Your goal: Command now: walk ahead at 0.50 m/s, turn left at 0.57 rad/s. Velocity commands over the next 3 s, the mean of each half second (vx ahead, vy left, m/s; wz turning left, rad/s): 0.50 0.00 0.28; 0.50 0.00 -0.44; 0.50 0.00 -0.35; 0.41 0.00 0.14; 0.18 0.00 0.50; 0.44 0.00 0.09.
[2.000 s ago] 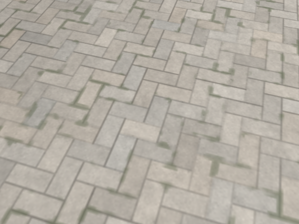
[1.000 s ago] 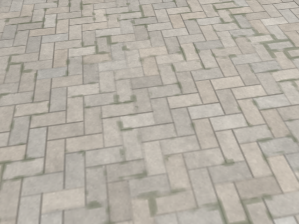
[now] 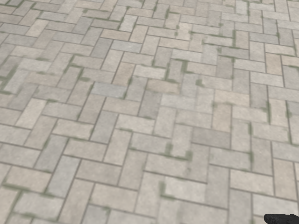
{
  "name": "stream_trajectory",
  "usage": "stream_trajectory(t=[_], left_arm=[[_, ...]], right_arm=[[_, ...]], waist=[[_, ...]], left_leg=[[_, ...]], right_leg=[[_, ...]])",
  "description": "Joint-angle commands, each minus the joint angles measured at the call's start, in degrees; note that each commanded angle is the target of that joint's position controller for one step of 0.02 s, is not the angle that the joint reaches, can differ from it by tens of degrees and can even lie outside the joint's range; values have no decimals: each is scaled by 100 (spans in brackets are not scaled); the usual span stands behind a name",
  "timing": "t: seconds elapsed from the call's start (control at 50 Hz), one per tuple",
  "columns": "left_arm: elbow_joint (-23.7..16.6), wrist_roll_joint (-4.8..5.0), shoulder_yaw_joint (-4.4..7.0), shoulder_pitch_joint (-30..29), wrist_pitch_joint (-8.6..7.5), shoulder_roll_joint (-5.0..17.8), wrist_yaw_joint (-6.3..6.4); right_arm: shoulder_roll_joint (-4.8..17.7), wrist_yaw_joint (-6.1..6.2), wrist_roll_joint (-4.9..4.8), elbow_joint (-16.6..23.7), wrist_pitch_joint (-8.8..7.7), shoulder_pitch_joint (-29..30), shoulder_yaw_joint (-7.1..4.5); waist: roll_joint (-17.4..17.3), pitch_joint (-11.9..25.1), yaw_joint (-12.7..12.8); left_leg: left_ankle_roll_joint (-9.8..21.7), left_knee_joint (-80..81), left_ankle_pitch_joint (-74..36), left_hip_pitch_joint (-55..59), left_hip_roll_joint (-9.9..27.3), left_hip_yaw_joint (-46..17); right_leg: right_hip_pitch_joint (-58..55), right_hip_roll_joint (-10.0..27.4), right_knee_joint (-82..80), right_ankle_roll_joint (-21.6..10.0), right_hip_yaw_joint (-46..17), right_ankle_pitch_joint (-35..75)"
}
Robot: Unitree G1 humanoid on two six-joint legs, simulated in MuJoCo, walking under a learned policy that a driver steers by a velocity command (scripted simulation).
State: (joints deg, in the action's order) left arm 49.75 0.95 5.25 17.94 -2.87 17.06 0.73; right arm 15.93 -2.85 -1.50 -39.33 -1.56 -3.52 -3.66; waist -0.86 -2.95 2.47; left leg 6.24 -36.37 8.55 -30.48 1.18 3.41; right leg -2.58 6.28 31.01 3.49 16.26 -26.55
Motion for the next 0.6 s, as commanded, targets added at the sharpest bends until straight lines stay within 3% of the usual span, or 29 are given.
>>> stream_trajectory(t=[0.02, 0.04, 0.06, 0.08, 0.1, 0.12, 0.18, 0.24, 0.28, 0.34, 0.42, 0.46, 0.48, 0.5, 0.52, 0.54, 0.56, 0.58, 0.6], left_arm=[[-885, -149, -134, 186, -267, 102, -19], [-965, 91, -27, -573, -458, 709, -85], [-1078, 210, -20, -878, -539, 750, -108], [-1012, 95, -39, -858, -563, 667, -53], [-948, -60, 7, -789, -530, 726, -11], [-924, -97, 30, -679, -456, 747, -22], [-949, -170, 3, -673, -289, 560, -29], [-1075, -179, -88, -1191, -262, 367, -53], [-1114, -133, -143, -1495, -292, 267, -112], [-1195, -31, -186, -1922, -336, 272, -215], [-1383, 6, -190, -2216, -377, 375, -362], [-1389, 12, -178, -2023, -382, 418, -433], [-1332, 9, -132, -1731, -370, 513, -437], [-1197, -7, -41, -1187, -353, 663, -418], [-1000, -33, 77, -392, -333, 888, -383], [-910, -43, 158, 446, -294, 1267, -334], [-849, -19, 200, 543, -306, 1509, -387], [-883, 95, 86, 555, -281, 967, -374], [-964, 49, 44, 255, -247, 813, -322]], right_arm=[[2043, 125, -25, 21, -21, -1879, -620], [1490, 56, 17, 102, -104, -1946, -458], [1241, 53, 48, 46, -179, -1802, -389], [1064, 58, 41, 92, -217, -1429, -329], [847, 90, 67, 165, -224, -1071, -266], [779, 122, 137, 275, -223, -885, -230], [851, 216, 114, 278, -264, -943, -251], [847, 315, 94, 136, -270, -1213, -235], [827, 335, 90, 51, -262, -1334, -212], [897, 317, 100, -106, -287, -1596, -205], [961, 321, 119, -334, -232, -1864, -227], [1022, 357, 113, -369, -182, -1790, -250], [1081, 377, 127, -342, -163, -1677, -263], [1118, 397, 138, -304, -129, -1551, -265], [1057, 429, 154, -236, -103, -1454, -223], [830, 475, 295, -88, -118, -1558, -119], [270, 374, 267, 4, -259, -2307, 34], [762, 298, 148, 0, -406, -1844, -4], [928, 238, -6, 190, -511, -1194, -50]], waist=[[-1611, 2316, -501], [-604, 2218, -956], [-462, 1471, -885], [42, 994, -597], [-5, 791, -367], [-157, 698, -208], [-105, 600, -120], [-173, 412, -325], [-305, 342, -486], [-373, 117, -744], [-316, -106, -834], [-373, -15, -681], [-450, 203, -511], [-456, 591, -199], [-305, 1101, 208], [440, 1788, 423], [1945, 2233, -98], [1194, 2090, 266], [802, 1289, 330]], left_leg=[[1903, 1543, 1348, 5256, 1738, -4921], [1601, 2117, 1583, 5166, 1790, -4943], [1383, 2088, 1255, 4569, 1632, -4141], [1192, 2036, 610, 3668, 1383, -3456], [1073, 2056, 32, 2955, 1159, -2916], [1046, 2175, -326, 2487, 1020, -2681], [1099, 2384, -1195, 1983, 844, -2143], [891, 2439, -1461, 1938, 628, -1619], [700, 2448, -1153, 1935, 493, -1337], [638, 2514, -629, 2158, 707, -1329], [568, 2208, -1243, 3302, 1188, -1362], [432, 1909, -2169, 3612, 1268, -1192], [345, 1588, -3201, 3646, 1213, -1038], [237, 919, -4290, 3597, 1065, -811], [52, -161, -4573, 3177, 804, -520], [-177, -1949, -2689, 1980, 463, -255], [-593, -3727, 2112, -424, -678, -531], [-538, -4136, 2210, -1125, -383, -1182], [-489, -4032, 1694, -1449, -141, -1106]], right_leg=[[4214, -834, 4828, -96, -1327, -835], [4835, -577, 5065, -245, -2155, -568], [5112, -367, 4814, -391, -2068, -84], [4822, -95, 4312, -423, -2080, 368], [4372, 84, 3818, -396, -2113, 643], [4006, 165, 3635, -367, -2137, 830], [3819, 102, 2956, -143, -1983, 1256], [3924, 25, 1776, 14, -1892, 2365], [3700, -98, 938, -3, -1806, 3133], [3628, -174, 322, -139, -1704, 3673], [4327, -238, -12, -516, -1694, 2917], [4136, -363, -93, -717, -1611, 2398], [3660, -551, -79, -826, -1481, 2162], [2852, -800, -128, -964, -1287, 2156], [1631, -854, -171, -1146, -1363, 2478], [48, 140, -119, -1521, -2844, 2749], [-1731, 1248, -851, -2559, -5878, 1539], [-1874, 1166, -1284, -2357, -6120, 532], [-1206, 1010, -1383, -2144, -5325, 732]])
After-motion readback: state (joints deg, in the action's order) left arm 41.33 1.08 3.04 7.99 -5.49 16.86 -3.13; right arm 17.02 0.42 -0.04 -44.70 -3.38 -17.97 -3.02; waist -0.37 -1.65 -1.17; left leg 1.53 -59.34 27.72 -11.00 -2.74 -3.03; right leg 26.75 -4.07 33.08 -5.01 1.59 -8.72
